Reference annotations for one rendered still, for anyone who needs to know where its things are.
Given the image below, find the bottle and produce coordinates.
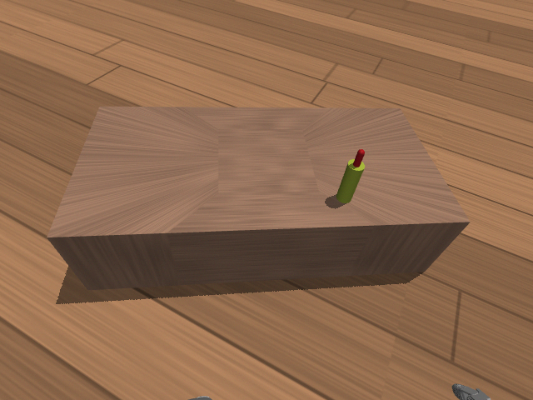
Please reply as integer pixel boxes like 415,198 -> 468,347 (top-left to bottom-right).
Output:
336,149 -> 365,203

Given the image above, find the right robot hand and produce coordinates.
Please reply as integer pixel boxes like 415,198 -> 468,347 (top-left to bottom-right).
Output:
452,383 -> 491,400

